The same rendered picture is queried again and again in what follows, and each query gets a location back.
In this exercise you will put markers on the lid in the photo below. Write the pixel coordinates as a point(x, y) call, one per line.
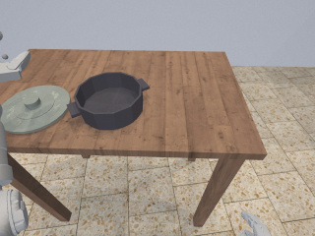
point(18, 119)

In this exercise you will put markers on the left robot forearm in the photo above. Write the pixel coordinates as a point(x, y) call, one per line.
point(6, 171)

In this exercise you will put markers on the pot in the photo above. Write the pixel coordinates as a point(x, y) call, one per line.
point(109, 101)

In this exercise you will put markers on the robot left hand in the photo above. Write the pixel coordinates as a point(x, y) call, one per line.
point(11, 71)

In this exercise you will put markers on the robot left upper arm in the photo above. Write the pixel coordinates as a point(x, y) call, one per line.
point(13, 213)

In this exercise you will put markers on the table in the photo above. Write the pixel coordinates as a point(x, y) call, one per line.
point(194, 108)

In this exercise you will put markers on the robot right hand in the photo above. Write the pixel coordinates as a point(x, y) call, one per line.
point(255, 223)

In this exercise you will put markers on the knob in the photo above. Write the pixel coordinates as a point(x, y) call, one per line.
point(31, 101)

